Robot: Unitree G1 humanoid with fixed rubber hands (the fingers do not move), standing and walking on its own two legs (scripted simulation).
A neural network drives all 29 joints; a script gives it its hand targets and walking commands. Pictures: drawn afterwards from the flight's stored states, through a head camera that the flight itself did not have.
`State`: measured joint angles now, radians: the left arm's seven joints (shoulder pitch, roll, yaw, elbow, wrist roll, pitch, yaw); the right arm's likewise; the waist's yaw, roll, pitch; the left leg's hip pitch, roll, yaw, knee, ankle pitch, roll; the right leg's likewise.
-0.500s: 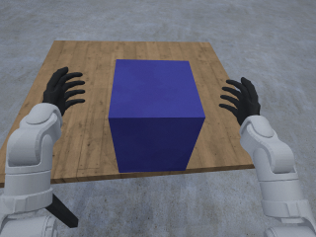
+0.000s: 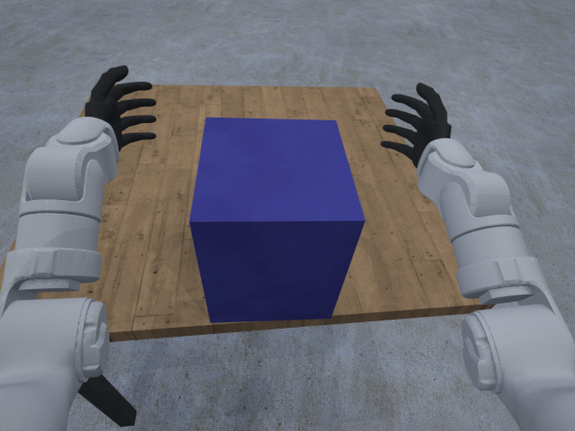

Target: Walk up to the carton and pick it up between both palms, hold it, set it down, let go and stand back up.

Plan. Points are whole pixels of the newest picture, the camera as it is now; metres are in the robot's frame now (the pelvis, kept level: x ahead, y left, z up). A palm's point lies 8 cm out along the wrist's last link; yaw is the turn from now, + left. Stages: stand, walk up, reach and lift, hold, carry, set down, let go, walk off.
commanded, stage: reach and lift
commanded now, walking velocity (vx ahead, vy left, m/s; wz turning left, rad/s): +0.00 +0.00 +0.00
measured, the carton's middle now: (271, 223) +0.41 +0.01 +0.05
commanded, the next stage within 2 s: none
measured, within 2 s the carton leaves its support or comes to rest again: neither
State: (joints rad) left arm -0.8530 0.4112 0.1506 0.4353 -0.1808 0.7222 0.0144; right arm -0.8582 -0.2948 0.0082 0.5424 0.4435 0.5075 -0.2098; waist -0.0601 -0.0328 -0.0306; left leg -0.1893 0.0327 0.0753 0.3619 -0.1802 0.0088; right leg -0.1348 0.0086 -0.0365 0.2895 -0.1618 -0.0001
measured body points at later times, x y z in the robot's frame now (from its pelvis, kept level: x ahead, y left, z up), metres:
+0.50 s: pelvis -0.01 +0.00 +0.00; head +0.01 +0.01 +0.45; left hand +0.44 +0.20 +0.15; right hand +0.41 -0.18 +0.14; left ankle +0.01 +0.11 -0.75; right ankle -0.01 -0.12 -0.75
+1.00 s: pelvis -0.01 +0.00 -0.01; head +0.01 +0.02 +0.44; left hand +0.44 +0.17 +0.09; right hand +0.41 -0.18 +0.10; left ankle +0.01 +0.11 -0.75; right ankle -0.01 -0.12 -0.75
